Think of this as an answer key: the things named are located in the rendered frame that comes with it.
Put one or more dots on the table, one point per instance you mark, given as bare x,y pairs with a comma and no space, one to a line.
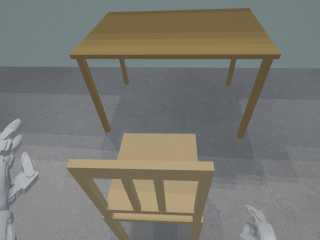
232,33

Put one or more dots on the left robot hand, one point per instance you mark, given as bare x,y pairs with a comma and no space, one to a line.
9,144

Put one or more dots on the robot left forearm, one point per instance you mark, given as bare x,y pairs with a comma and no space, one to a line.
7,231

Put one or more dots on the chair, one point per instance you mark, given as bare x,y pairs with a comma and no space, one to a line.
156,178

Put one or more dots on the right robot hand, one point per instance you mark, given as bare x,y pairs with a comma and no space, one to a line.
262,230

